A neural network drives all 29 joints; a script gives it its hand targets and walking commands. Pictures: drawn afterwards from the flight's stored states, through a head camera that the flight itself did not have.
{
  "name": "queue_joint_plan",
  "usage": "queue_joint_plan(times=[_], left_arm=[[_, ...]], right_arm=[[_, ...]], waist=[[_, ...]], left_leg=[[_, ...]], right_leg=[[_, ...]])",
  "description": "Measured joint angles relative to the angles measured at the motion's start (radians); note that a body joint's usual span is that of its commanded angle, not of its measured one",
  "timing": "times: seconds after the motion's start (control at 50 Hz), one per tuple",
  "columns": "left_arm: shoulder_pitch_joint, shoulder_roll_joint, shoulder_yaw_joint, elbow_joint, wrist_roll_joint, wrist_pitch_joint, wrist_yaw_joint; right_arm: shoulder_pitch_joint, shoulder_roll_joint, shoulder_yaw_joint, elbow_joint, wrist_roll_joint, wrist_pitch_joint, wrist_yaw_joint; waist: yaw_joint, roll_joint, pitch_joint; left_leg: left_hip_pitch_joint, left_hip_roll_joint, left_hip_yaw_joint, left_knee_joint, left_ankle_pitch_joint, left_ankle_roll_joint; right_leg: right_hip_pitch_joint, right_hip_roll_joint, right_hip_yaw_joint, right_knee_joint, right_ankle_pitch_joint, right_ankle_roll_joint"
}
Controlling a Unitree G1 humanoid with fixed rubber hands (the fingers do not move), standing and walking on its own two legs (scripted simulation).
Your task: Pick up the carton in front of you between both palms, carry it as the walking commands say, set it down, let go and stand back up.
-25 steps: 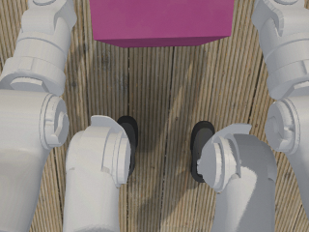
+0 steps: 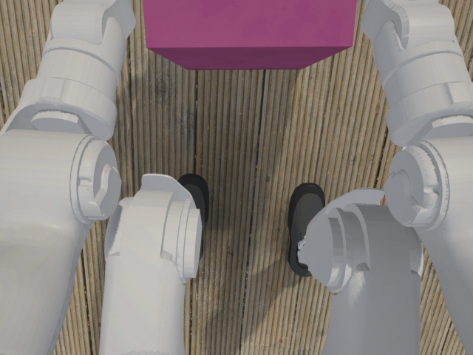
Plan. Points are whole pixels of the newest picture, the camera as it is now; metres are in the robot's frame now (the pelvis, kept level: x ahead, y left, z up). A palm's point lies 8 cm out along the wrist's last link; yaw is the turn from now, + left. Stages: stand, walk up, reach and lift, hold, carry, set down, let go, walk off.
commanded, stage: reach and lift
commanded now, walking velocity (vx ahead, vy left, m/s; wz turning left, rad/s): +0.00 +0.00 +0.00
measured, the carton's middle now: out of the picture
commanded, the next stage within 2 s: none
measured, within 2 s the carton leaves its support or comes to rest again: leaves its support in 0.24 s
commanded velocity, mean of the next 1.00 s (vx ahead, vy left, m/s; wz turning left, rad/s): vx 0.00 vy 0.00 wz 0.00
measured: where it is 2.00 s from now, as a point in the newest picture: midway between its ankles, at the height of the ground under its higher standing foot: (247, 240)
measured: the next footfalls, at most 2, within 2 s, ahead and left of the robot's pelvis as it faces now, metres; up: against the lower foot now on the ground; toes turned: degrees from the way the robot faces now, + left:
none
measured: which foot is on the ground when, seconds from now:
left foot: down 0.00-1.00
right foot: down 0.00-1.00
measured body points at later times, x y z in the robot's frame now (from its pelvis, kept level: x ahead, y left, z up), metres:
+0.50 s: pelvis +0.00 +0.00 +0.05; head +0.30 +0.02 +0.39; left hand +0.52 +0.20 -0.04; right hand +0.55 -0.11 -0.04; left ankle +0.12 +0.13 -0.34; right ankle +0.12 -0.13 -0.34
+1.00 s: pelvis +0.01 -0.01 +0.16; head +0.25 +0.01 +0.54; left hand +0.49 +0.18 +0.10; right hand +0.51 -0.12 +0.11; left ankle +0.12 +0.13 -0.34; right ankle +0.12 -0.13 -0.34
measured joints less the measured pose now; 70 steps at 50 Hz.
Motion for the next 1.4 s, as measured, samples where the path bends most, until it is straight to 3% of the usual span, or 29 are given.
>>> queue_joint_plan(times=[0.08, 0.14, 0.2, 0.26, 0.32, 0.36, 0.4, 0.58, 0.66, 0.76, 0.96, 1.4], left_arm=[[0.044, -0.003, 0.051, -0.076, 0.036, 0.049, -0.042], [0.079, -0.012, 0.056, -0.133, 0.031, 0.075, -0.044], [0.119, -0.024, 0.024, -0.195, 0.003, 0.113, -0.001], [0.158, -0.044, -0.008, -0.261, -0.019, 0.168, 0.083], [0.214, -0.067, 0.015, -0.363, 0.000, 0.199, 0.084], [0.259, -0.096, 0.043, -0.410, 0.025, 0.213, 0.078], [0.318, -0.131, 0.079, -0.422, 0.057, 0.227, 0.065], [0.400, -0.231, 0.274, -0.341, 0.292, 0.271, -0.026], [0.404, -0.257, 0.318, -0.355, 0.355, 0.284, -0.047], [0.437, -0.286, 0.326, -0.419, 0.373, 0.302, -0.054], [0.601, -0.326, 0.269, -0.551, 0.325, 0.339, -0.050], [0.951, -0.416, 0.225, -0.567, 0.335, 0.284, -0.059]], right_arm=[[0.033, 0.016, -0.052, -0.069, -0.036, 0.047, 0.032], [0.072, 0.028, -0.058, -0.130, -0.033, 0.069, 0.025], [0.109, 0.035, -0.037, -0.183, -0.011, 0.101, -0.005], [0.147, 0.047, -0.010, -0.245, 0.000, 0.154, -0.048], [0.210, 0.067, -0.035, -0.355, -0.012, 0.188, -0.045], [0.262, 0.092, -0.070, -0.407, -0.031, 0.200, -0.038], [0.321, 0.127, -0.110, -0.416, -0.058, 0.209, -0.026], [0.408, 0.252, -0.329, -0.343, -0.303, 0.243, 0.043], [0.424, 0.272, -0.372, -0.369, -0.356, 0.258, 0.065], [0.463, 0.284, -0.361, -0.436, -0.349, 0.281, 0.077], [0.621, 0.324, -0.290, -0.563, -0.300, 0.322, 0.067], [0.985, 0.402, -0.234, -0.582, -0.301, 0.264, 0.076]], waist=[[0.000, -0.002, -0.012], [-0.001, 0.000, -0.015], [0.000, -0.001, -0.039], [-0.001, -0.002, -0.076], [-0.005, -0.002, -0.079], [-0.006, -0.004, -0.122], [-0.006, -0.008, -0.229], [-0.014, -0.005, -0.520], [-0.018, 0.000, -0.551], [-0.018, 0.000, -0.571], [-0.021, -0.001, -0.627], [-0.027, 0.007, -0.679]], left_leg=[[-0.014, 0.008, 0.006, 0.025, -0.009, 0.005], [-0.015, 0.007, 0.008, 0.038, -0.015, 0.006], [-0.023, 0.006, 0.007, 0.040, -0.021, 0.005], [-0.020, -0.006, -0.001, 0.028, -0.022, -0.001], [0.032, -0.030, -0.019, 0.000, -0.022, -0.017], [0.050, -0.041, -0.028, -0.029, -0.017, -0.025], [0.036, -0.045, -0.032, -0.063, -0.005, -0.028], [0.085, -0.051, -0.038, -0.265, 0.061, -0.026], [0.118, -0.051, -0.043, -0.340, 0.092, -0.025], [0.157, -0.044, -0.043, -0.407, 0.109, -0.023], [0.309, -0.036, -0.038, -0.523, 0.091, -0.020], [0.919, -0.022, -0.041, -0.937, 0.114, -0.005]], right_leg=[[-0.020, 0.010, 0.006, 0.024, -0.002, 0.003], [-0.021, 0.010, 0.008, 0.038, -0.010, 0.003], [-0.029, 0.010, 0.008, 0.041, -0.016, 0.003], [-0.021, 0.013, 0.008, 0.028, -0.022, 0.007], [0.039, 0.036, 0.019, 0.000, -0.031, 0.026], [0.062, 0.047, 0.026, -0.029, -0.032, 0.042], [0.048, 0.049, 0.026, -0.061, -0.017, 0.024], [0.098, 0.030, 0.023, -0.257, 0.038, 0.013], [0.132, 0.031, 0.023, -0.333, 0.068, 0.012], [0.168, 0.035, 0.027, -0.402, 0.090, 0.015], [0.316, 0.031, 0.035, -0.514, 0.076, 0.009], [0.925, 0.012, 0.041, -0.931, 0.103, -0.012]])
